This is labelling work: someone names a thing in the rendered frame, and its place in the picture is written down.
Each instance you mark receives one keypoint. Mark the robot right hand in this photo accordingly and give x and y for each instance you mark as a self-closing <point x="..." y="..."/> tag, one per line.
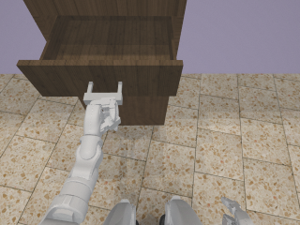
<point x="240" y="217"/>

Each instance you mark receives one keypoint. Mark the right robot thigh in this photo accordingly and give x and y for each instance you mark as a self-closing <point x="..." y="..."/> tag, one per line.
<point x="179" y="212"/>

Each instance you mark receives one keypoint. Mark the drawer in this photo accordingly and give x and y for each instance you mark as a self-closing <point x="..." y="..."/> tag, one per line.
<point x="138" y="51"/>

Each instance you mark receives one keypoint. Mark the robot left hand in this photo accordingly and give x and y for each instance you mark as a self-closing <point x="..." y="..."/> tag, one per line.
<point x="94" y="116"/>

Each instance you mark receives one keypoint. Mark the cabinet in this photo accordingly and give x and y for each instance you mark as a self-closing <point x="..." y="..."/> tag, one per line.
<point x="134" y="111"/>

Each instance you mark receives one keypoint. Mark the left robot forearm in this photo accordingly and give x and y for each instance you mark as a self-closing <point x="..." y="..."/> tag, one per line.
<point x="72" y="202"/>

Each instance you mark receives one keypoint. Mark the handle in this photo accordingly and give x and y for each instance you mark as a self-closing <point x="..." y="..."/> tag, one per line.
<point x="89" y="96"/>

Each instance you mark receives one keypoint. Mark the right robot shin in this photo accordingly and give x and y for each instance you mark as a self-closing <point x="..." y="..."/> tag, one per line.
<point x="173" y="198"/>

